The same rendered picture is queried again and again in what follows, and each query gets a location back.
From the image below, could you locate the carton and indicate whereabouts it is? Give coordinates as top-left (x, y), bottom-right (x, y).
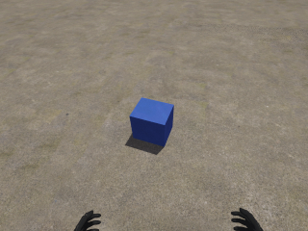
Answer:
top-left (129, 97), bottom-right (174, 147)

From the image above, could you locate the robot left hand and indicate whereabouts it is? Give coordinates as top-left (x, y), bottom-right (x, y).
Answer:
top-left (74, 210), bottom-right (101, 231)

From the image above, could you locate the robot right hand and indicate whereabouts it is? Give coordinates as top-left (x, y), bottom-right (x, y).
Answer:
top-left (231, 208), bottom-right (264, 231)

